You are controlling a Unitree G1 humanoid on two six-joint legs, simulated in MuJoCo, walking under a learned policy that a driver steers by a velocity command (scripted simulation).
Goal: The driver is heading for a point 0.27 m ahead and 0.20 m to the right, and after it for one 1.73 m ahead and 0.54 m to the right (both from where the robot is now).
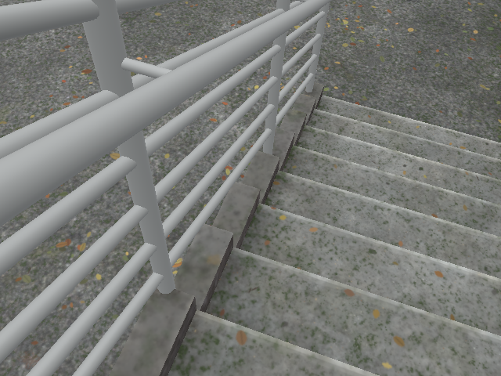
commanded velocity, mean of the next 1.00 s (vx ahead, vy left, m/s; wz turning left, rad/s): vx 0.24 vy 0.06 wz -0.41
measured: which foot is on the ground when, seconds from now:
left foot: down 0.00-0.60, up 0.62-1.00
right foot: up 0.00-0.62, down 0.64-1.00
